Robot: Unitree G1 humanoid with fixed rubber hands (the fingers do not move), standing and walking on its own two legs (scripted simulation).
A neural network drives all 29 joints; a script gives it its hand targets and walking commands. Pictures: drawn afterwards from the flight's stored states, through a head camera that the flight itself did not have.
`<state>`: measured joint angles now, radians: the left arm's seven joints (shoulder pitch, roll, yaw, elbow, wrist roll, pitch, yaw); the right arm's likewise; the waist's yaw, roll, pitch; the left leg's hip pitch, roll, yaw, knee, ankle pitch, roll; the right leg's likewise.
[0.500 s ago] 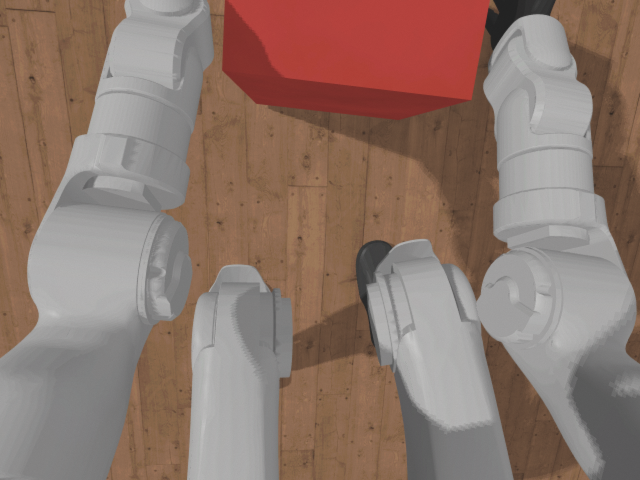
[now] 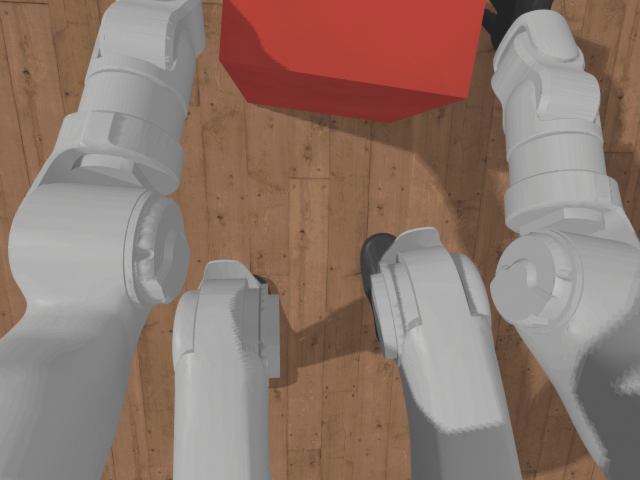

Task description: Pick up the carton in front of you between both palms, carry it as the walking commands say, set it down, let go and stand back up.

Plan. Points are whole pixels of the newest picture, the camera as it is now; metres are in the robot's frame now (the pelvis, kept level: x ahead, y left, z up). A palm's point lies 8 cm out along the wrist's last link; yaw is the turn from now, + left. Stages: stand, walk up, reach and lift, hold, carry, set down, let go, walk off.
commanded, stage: set down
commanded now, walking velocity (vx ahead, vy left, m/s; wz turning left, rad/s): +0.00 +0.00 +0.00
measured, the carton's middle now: (342, 5) +0.56 -0.08 -0.26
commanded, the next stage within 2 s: let go in 1.80 s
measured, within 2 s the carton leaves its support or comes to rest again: neither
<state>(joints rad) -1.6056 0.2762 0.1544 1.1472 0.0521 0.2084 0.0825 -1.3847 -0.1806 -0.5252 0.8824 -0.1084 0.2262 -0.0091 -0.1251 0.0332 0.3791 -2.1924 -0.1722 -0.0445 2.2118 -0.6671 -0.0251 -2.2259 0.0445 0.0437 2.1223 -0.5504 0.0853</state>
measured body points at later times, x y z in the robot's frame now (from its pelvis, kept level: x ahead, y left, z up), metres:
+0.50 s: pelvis +0.00 +0.00 -0.01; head +0.38 +0.00 +0.22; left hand +0.59 +0.07 -0.19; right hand +0.53 -0.24 -0.19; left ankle +0.09 +0.11 -0.35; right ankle +0.12 -0.14 -0.35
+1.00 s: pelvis -0.01 -0.01 +0.01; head +0.36 -0.03 +0.26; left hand +0.62 +0.10 -0.12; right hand +0.54 -0.27 -0.12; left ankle +0.09 +0.10 -0.35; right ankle +0.12 -0.13 -0.35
